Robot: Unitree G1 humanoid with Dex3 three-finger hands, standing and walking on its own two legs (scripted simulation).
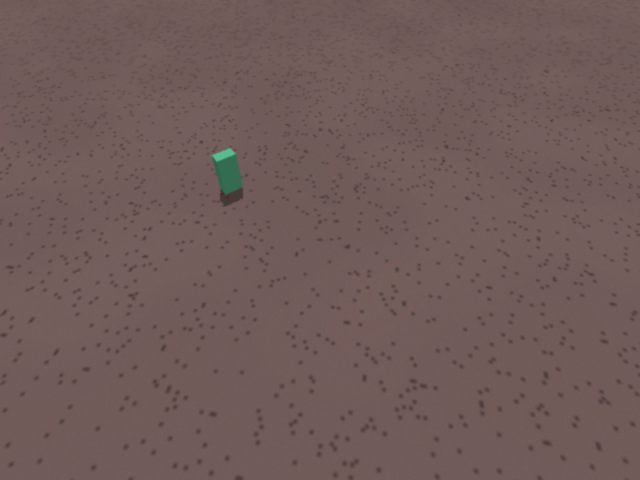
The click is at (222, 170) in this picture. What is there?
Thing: carton on end
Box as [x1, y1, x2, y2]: [212, 148, 242, 194]
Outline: 230,148 212,155 219,184 225,194 242,186 236,156
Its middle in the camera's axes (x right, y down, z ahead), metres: -0.43 -0.32 +1.78
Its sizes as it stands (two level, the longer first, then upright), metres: 0.092 0.054 0.195
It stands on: the floor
